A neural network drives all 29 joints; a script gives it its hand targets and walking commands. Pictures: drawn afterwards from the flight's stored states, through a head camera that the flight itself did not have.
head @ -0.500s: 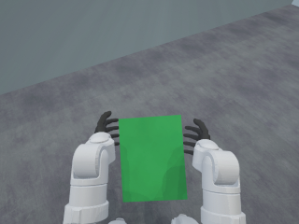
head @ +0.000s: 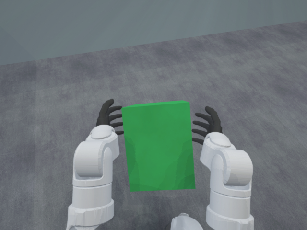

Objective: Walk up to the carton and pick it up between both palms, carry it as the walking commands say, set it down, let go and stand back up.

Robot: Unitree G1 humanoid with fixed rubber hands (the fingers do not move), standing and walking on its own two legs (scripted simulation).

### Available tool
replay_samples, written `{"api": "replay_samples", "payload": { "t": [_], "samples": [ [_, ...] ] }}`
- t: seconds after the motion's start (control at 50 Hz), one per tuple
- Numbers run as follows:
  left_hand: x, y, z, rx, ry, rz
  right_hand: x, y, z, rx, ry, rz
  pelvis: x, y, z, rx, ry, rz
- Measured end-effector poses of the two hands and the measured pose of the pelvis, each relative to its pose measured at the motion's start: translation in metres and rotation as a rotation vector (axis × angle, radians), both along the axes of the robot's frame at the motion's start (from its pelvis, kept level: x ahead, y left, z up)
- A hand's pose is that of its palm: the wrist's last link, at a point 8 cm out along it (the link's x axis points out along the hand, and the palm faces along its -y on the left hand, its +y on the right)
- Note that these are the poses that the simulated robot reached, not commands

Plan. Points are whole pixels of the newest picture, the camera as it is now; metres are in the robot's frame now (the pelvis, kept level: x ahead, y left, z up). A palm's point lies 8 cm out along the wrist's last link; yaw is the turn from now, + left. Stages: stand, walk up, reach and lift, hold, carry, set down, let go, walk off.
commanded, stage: carry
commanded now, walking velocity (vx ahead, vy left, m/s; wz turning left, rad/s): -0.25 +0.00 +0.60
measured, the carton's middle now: (160, 138) +0.37 -0.05 +0.00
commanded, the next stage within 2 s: none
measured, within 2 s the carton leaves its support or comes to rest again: neither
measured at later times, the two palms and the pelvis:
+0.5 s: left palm out of the picture +0.05 +0.17 +0.10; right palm out of the picture +0.09 -0.07 +0.10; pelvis -0.24 -0.02 +0.00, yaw +19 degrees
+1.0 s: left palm out of the picture -0.27 +0.17 +0.11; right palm out of the picture -0.15 -0.04 +0.09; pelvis -0.47 -0.10 +0.01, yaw +34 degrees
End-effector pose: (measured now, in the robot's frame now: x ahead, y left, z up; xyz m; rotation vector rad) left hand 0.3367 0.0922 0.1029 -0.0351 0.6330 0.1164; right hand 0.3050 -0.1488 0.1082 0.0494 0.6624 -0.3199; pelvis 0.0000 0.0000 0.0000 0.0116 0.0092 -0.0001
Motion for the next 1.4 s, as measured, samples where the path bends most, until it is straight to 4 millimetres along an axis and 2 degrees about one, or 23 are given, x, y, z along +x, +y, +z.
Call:
{"api": "replay_samples", "payload": {
  "t": [0.1, 0.2, 0.26, 0.36, 0.48, 0.52, 0.58, 0.74, 0.84, 0.96, 1.04, 1.12, 1.16, 1.3, 1.4],
  "samples": [
    [-0.069, 0.047, -0.012, 0.040, 0.107, 0.116, -0.037, 0.044, -0.019, 0.019, 0.118, 0.164, -0.043, 0.003, 0.009, -0.037, 0.000, 0.039],
    [-0.137, 0.079, -0.006, 0.054, 0.107, 0.271, -0.074, 0.079, -0.029, 0.049, 0.125, 0.314, -0.093, -0.005, 0.008, -0.029, 0.021, 0.092],
    [-0.171, 0.082, 0.001, 0.076, 0.058, 0.325, -0.095, 0.087, -0.031, 0.082, 0.075, 0.333, -0.128, -0.014, 0.004, -0.042, 0.022, 0.122],
    [-0.223, 0.073, 0.005, 0.041, 0.052, 0.301, -0.144, 0.078, -0.027, 0.049, 0.076, 0.317, -0.177, -0.022, 0.009, -0.027, -0.007, 0.212],
    [-0.279, 0.073, 0.001, 0.018, 0.038, 0.296, -0.203, 0.075, -0.007, 0.018, 0.047, 0.320, -0.228, -0.023, 0.004, -0.022, -0.006, 0.312],
    [-0.298, 0.079, 0.001, 0.008, 0.007, 0.312, -0.221, 0.081, -0.001, 0.008, 0.009, 0.321, -0.248, -0.020, -0.003, -0.024, -0.002, 0.337],
    [-0.337, 0.091, -0.001, -0.003, 0.005, 0.355, -0.249, 0.095, 0.002, -0.009, 0.004, 0.358, -0.279, -0.021, 0.000, -0.018, -0.015, 0.341],
    [-0.462, 0.115, -0.001, 0.035, 0.109, 0.555, -0.332, 0.133, -0.020, 0.021, 0.120, 0.594, -0.355, -0.045, 0.009, -0.050, 0.004, 0.417],
    [-0.526, 0.106, 0.007, 0.081, 0.058, 0.651, -0.379, 0.137, -0.026, 0.068, 0.079, 0.653, -0.408, -0.073, 0.003, -0.068, 0.006, 0.470],
    [-0.591, 0.079, 0.005, 0.024, 0.080, 0.638, -0.438, 0.111, -0.021, 0.007, 0.105, 0.671, -0.459, -0.100, 0.011, -0.015, -0.033, 0.565],
    [-0.626, 0.071, 0.007, 0.012, 0.066, 0.638, -0.472, 0.102, -0.006, -0.004, 0.081, 0.671, -0.489, -0.108, 0.010, -0.013, -0.026, 0.616],
    [-0.657, 0.074, 0.014, 0.023, 0.007, 0.658, -0.503, 0.107, 0.010, 0.008, 0.003, 0.652, -0.525, -0.108, 0.000, -0.025, -0.004, 0.642],
    [-0.678, 0.075, 0.014, 0.016, 0.005, 0.679, -0.521, 0.111, 0.013, -0.010, -0.002, 0.666, -0.543, -0.111, 0.003, -0.006, -0.012, 0.635],
    [-0.760, 0.068, 0.014, 0.022, 0.121, 0.746, -0.586, 0.114, 0.002, -0.039, 0.117, 0.799, -0.589, -0.127, 0.018, -0.042, -0.013, 0.626],
    [-0.796, 0.051, 0.024, 0.057, 0.087, 0.790, -0.617, 0.103, 0.000, -0.001, 0.087, 0.817, -0.622, -0.149, 0.014, -0.041, -0.021, 0.627]
  ]
}}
